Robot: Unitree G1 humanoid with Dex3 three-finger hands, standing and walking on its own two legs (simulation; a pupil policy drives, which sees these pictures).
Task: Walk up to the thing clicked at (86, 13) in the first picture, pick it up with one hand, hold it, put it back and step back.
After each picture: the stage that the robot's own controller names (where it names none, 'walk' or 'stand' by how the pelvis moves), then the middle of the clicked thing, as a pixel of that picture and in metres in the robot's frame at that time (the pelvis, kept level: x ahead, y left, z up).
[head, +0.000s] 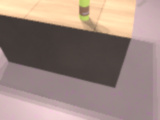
stand; (84, 1) +1.00 +0.02 -0.04
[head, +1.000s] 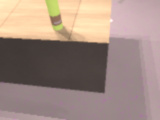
walk; (53, 10) +0.88 +0.24 -0.03
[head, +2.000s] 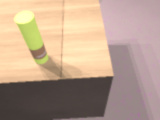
stand; (34, 40) +0.55 +0.25 -0.01
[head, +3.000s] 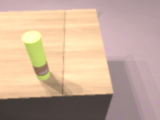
stand; (38, 58) +0.52 +0.23 -0.04
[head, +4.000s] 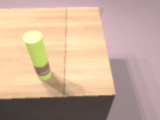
stand; (39, 58) +0.51 +0.22 -0.05
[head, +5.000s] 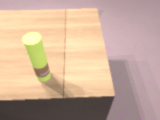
stand; (38, 59) +0.51 +0.22 -0.05
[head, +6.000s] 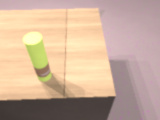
stand; (39, 59) +0.50 +0.22 -0.05
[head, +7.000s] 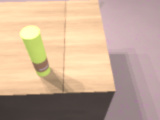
rise first; (37, 54) +0.51 +0.22 -0.04
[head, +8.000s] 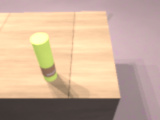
rise first; (45, 59) +0.51 +0.22 -0.04
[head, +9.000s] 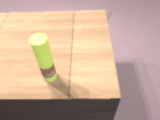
go down; (45, 60) +0.50 +0.22 -0.04
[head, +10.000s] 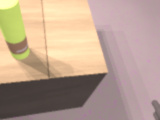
go down; (13, 31) +0.51 +0.20 +0.02
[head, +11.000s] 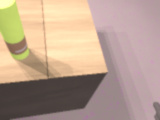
go down; (12, 31) +0.51 +0.21 +0.03
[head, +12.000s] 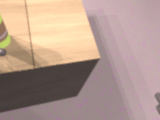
close in; out of the picture +0.53 +0.23 +0.07
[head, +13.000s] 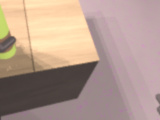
lift; out of the picture +0.50 +0.21 +0.06
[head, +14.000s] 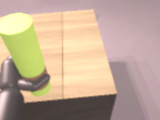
lift; (30, 62) +0.32 +0.16 +0.18
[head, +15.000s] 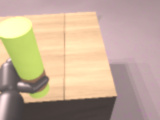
hold; (29, 65) +0.32 +0.17 +0.17
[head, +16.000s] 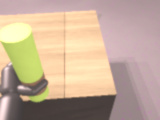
hold; (29, 68) +0.32 +0.17 +0.14
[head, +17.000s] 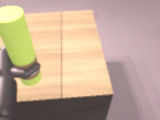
crouch; (22, 52) +0.37 +0.19 +0.16
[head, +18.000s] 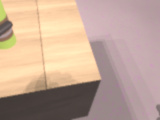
lower; out of the picture +0.50 +0.23 +0.17
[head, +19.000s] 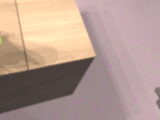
lower; out of the picture +0.53 +0.23 +0.07
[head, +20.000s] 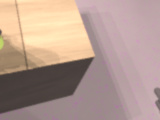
lower; out of the picture +0.52 +0.23 +0.07
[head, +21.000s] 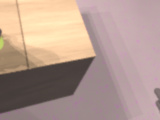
lower; out of the picture +0.52 +0.23 +0.07
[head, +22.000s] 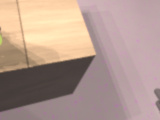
lower; out of the picture +0.52 +0.23 +0.07
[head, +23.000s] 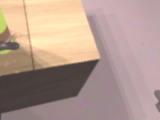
open; out of the picture +0.51 +0.21 +0.07
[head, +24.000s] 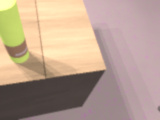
sink last; (12, 33) +0.50 +0.20 +0.04
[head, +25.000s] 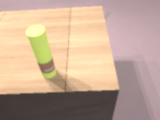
stand; (43, 54) +0.51 +0.22 +0.02
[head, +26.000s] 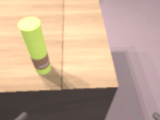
stand; (37, 49) +0.49 +0.21 +0.02
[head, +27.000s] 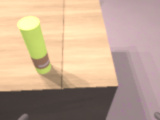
stand; (37, 48) +0.50 +0.21 +0.03
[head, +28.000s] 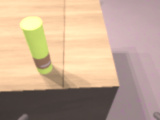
stand; (39, 49) +0.50 +0.20 +0.02
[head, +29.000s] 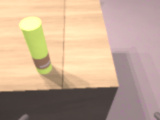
stand; (38, 49) +0.50 +0.21 +0.02
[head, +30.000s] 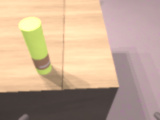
stand; (38, 49) +0.49 +0.20 +0.02
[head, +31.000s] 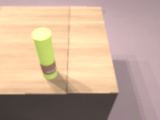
stand; (46, 56) +0.50 +0.19 -0.03
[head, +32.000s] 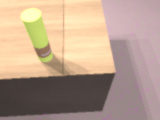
walk; (39, 38) +0.54 +0.21 -0.02
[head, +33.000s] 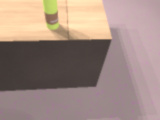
walk; (50, 6) +0.76 +0.18 -0.03
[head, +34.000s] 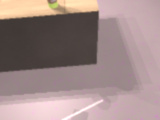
stand; out of the picture +1.09 +0.30 -0.02
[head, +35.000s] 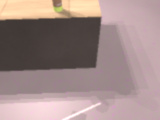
stand; out of the picture +1.12 +0.23 -0.05
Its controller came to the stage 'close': yes
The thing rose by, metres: 0.21
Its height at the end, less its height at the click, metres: +0.00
